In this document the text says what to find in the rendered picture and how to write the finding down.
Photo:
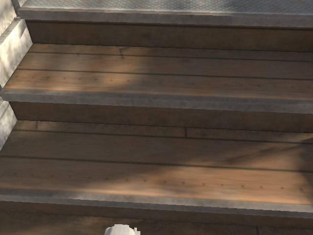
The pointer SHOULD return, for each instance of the left robot thigh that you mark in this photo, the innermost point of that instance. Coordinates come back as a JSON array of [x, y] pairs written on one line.
[[122, 229]]

